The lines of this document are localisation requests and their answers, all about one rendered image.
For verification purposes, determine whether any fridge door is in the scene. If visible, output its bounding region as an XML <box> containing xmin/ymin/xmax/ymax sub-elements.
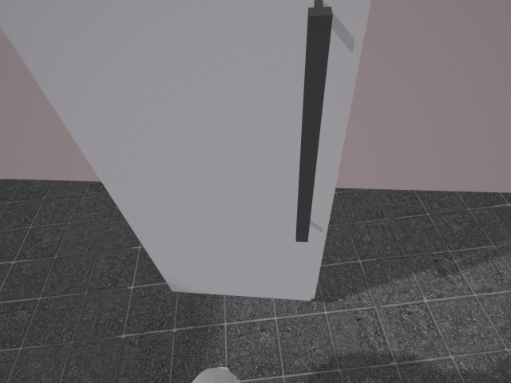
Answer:
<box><xmin>0</xmin><ymin>0</ymin><xmax>362</xmax><ymax>301</ymax></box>

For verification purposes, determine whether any handle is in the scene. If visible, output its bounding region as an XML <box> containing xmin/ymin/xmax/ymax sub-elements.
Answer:
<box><xmin>296</xmin><ymin>0</ymin><xmax>333</xmax><ymax>242</ymax></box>

